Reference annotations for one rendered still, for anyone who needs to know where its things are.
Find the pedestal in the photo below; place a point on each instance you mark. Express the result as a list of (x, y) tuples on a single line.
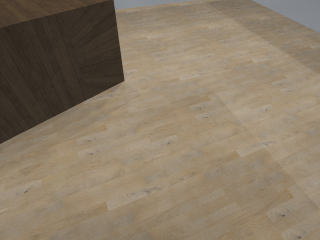
[(54, 55)]

